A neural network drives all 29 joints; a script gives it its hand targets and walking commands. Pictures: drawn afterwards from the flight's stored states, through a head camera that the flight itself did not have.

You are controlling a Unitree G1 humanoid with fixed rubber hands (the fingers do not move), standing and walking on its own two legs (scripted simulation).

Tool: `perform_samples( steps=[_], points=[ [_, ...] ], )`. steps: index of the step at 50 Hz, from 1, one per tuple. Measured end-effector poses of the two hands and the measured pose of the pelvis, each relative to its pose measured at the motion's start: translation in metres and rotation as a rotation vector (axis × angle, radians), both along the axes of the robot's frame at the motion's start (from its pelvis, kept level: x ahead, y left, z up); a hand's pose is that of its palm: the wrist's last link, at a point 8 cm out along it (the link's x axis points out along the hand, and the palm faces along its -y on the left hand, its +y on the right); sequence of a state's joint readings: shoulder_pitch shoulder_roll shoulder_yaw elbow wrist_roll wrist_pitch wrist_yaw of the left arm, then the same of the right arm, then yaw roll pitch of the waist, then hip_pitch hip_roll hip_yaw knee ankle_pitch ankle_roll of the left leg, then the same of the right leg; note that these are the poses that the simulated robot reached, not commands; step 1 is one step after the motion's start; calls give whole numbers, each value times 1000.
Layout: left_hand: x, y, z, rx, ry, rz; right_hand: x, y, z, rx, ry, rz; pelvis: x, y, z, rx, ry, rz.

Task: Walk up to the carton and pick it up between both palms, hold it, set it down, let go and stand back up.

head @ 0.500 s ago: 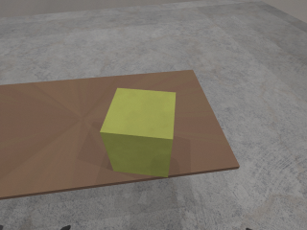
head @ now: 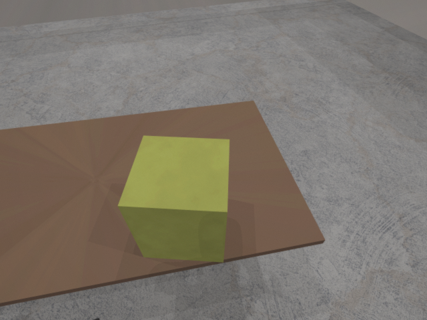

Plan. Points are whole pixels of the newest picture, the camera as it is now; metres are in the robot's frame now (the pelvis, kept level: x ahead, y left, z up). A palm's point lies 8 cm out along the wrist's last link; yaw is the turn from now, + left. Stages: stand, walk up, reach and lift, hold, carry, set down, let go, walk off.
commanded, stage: walk up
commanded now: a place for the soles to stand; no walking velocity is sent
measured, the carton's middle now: (184, 200) +0.41 +0.08 -0.08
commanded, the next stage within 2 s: reach and lift in 1.22 s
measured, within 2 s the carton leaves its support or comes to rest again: neither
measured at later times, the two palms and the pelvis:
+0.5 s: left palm out of the picture +0.09 +0.27 -0.10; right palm out of the picture +0.04 -0.26 -0.11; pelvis -0.01 +0.01 +0.00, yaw -1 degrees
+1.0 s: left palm out of the picture +0.06 +0.27 -0.10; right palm out of the picture +0.00 -0.26 -0.11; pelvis -0.02 +0.01 +0.00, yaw -1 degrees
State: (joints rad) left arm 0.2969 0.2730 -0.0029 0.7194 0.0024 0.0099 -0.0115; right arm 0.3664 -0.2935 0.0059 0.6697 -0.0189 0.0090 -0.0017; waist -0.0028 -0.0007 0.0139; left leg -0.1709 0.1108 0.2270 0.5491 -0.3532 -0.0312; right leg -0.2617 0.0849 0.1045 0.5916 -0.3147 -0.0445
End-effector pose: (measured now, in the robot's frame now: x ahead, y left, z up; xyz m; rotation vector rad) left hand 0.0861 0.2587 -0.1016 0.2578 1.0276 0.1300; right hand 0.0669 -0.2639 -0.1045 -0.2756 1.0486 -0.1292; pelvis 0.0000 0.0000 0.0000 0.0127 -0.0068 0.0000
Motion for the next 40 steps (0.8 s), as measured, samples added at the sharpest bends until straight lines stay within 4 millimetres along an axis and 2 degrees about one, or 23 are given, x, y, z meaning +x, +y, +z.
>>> perform_samples(
  steps=[7,14,26,40],
  points=[
    [12,2,1,9,-9,-14,3,-2,0,-7,-6,-18,3,1,-1,-2,-5,-11],
    [12,7,2,23,-9,-12,-7,-1,-4,-6,14,-36,3,2,-2,-7,-16,-13],
    [-1,10,1,15,8,-9,-28,4,-5,-5,41,-53,-6,7,0,-5,-25,-21],
    [-16,7,0,11,16,-6,-55,-2,-8,-9,77,-78,-18,6,0,-5,-35,-20]
  ],
)
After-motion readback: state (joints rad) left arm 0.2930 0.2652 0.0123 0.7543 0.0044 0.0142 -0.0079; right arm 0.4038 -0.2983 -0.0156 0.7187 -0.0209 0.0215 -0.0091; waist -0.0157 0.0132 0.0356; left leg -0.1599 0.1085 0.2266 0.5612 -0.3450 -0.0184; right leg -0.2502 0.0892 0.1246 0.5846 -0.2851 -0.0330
